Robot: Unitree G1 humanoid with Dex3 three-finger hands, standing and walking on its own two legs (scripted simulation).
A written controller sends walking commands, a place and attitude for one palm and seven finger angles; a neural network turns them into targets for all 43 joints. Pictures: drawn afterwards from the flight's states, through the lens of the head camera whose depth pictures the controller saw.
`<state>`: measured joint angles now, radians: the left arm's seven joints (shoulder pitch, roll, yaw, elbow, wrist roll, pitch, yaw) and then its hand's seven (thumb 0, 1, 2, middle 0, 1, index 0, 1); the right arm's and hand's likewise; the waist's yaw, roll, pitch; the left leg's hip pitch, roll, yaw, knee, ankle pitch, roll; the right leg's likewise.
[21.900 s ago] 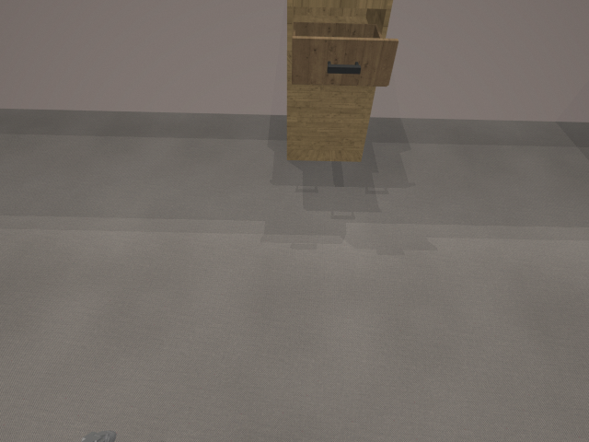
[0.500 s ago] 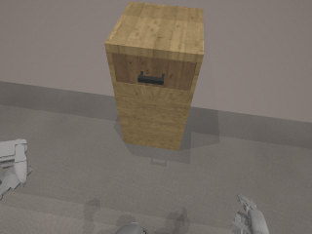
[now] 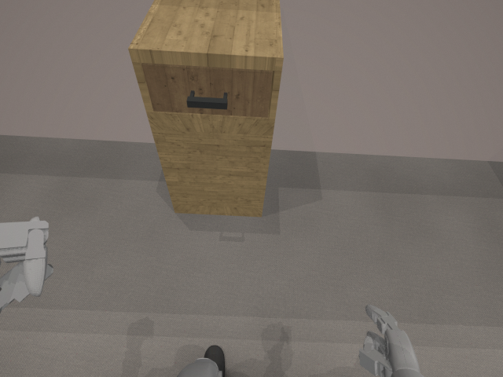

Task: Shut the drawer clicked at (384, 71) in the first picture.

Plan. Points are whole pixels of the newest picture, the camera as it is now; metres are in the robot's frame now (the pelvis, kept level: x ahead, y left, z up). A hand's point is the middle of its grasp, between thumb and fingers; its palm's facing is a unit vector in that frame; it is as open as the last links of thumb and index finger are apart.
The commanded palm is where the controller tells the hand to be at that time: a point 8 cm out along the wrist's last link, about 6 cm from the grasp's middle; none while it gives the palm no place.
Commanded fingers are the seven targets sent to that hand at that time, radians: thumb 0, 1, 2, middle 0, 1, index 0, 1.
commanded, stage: stop stepping back and stand still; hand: left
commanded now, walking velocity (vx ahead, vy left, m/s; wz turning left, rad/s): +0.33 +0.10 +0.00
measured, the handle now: (208, 98) +0.83 +0.16 -0.08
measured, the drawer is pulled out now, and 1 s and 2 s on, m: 0.00 0.00 0.00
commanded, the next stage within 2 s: let the arm hang, fingers relaxed in 0.76 s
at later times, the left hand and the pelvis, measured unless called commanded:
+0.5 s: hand out of the picture +0.16 +0.27 +0.18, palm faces +0.33 -0.82 -0.46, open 3.2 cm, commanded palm +0.12 +0.31 +0.19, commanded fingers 0.00 0.90 0.90 -1.40 -1.60 -1.40 -1.60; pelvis -0.01 +0.03 +0.01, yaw +0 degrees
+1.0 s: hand (58, 345) +0.17 +0.29 -0.03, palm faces +0.15 -0.89 -0.43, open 3.1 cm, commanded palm none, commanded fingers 0.00 0.90 0.90 -1.08 -1.25 -1.08 -1.25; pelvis -0.02 +0.04 -0.01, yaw +3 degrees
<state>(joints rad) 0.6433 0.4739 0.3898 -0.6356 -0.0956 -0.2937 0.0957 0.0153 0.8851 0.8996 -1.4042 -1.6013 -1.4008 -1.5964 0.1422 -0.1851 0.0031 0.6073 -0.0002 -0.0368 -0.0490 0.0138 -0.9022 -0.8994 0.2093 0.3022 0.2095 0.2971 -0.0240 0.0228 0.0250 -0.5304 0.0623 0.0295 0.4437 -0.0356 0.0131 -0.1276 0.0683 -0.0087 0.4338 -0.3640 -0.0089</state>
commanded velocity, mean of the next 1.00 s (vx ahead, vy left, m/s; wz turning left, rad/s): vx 0.03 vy -0.04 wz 0.00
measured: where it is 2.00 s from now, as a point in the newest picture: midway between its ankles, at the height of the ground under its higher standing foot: outside the picture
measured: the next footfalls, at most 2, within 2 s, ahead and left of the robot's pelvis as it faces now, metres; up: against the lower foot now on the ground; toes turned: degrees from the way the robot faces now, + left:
left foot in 0.56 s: +0.07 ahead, +0.15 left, +0.00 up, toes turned +2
right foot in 0.74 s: +0.00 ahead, -0.06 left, +0.00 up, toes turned +1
